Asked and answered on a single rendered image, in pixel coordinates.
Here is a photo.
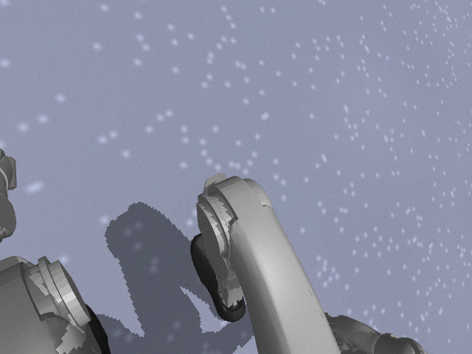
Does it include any left robot arm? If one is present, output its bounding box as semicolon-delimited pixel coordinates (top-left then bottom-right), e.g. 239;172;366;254
0;148;17;242

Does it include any right robot foot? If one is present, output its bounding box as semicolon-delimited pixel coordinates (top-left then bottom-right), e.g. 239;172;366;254
190;233;246;322

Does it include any right robot hand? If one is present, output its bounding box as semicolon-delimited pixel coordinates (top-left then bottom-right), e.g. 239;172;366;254
324;313;382;354

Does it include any left robot foot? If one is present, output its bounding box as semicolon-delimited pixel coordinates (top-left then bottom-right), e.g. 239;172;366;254
85;304;111;354

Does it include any right robot arm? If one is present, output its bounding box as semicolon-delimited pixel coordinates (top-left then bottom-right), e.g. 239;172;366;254
374;333;428;354

